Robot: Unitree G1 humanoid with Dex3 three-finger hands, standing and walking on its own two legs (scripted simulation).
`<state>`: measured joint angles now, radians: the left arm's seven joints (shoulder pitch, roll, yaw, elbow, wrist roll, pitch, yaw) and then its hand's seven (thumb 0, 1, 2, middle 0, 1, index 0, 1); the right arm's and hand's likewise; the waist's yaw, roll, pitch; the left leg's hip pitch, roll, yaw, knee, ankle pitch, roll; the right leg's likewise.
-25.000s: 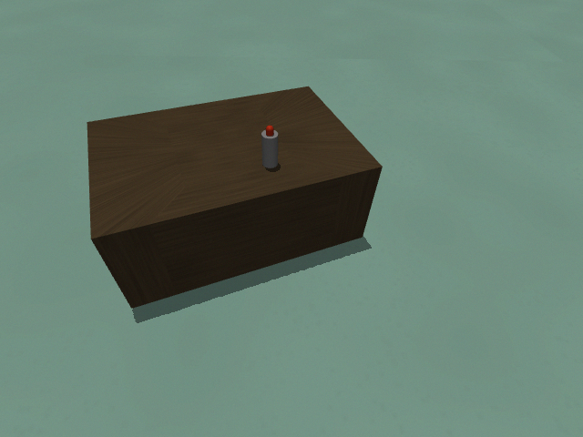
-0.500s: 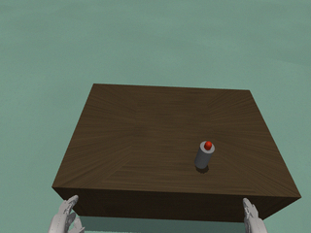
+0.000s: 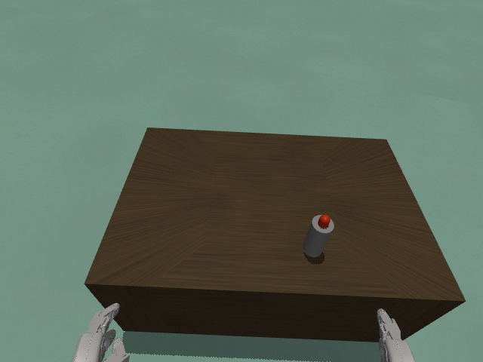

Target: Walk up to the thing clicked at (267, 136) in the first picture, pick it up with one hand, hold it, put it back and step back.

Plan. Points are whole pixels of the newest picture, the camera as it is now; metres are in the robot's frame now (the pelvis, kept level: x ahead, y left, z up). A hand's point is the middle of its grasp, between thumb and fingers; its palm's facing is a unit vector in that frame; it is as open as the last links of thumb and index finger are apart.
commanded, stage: home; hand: right
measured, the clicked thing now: (318, 233) +0.52 -0.21 -0.22
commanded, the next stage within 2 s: stand in 0.10 s
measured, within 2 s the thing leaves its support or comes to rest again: neither
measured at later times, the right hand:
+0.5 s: hand out of the picture +0.12 -0.24 -0.11, palm faces -0.05 +0.93 -0.36, open 13.1 cm
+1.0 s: hand out of the picture +0.07 -0.25 -0.10, palm faces -0.01 +0.93 -0.36, open 7.4 cm
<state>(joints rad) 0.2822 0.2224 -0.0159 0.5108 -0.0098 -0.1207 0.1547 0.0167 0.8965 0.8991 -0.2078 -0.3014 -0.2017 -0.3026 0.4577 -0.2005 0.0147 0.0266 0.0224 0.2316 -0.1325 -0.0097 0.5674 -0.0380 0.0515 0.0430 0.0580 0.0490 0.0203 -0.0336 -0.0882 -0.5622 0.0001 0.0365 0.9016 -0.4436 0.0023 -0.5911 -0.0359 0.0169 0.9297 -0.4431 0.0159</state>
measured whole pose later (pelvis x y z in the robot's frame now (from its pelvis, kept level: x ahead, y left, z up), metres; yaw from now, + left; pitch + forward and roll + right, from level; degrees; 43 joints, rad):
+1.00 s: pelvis +0.01 -0.01 +0.05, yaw +0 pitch -4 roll +0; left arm 0.13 0.32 0.01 1.11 0.02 0.00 0.00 0.01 0.90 0.90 -0.21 -0.30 -0.20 -0.30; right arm 0.18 -0.31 0.01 1.08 -0.02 -0.01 -0.02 0.01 -0.90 -0.90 0.20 0.30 0.21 0.30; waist 0.00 -0.03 0.04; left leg -0.12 0.03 0.02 0.42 -0.24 -0.02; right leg -0.12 0.00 0.00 0.40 -0.21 0.00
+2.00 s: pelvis +0.02 +0.00 +0.06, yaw -1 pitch -3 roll +0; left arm 0.11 0.34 0.00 1.16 0.02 -0.01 0.00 0.01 0.90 0.90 -0.21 -0.30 -0.20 -0.30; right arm 0.12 -0.33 0.01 1.15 -0.01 -0.01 -0.01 0.01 -0.91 -0.90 0.20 0.30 0.21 0.30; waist 0.00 -0.02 0.05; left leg -0.08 0.01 0.04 0.33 -0.20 0.00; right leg -0.09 -0.01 0.01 0.31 -0.17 0.02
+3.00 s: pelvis -0.02 -0.01 +0.04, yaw -1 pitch -3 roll +0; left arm 0.09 0.39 0.06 1.00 0.01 0.03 0.00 0.01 0.90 0.90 -0.21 -0.30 -0.20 -0.30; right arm 0.05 -0.38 -0.05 1.01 0.00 0.05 0.01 0.01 -0.91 -0.90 0.20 0.30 0.21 0.30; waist 0.00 0.00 0.17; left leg -0.28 0.04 0.03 0.60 -0.28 0.01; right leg -0.30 0.00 0.00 0.61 -0.26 -0.01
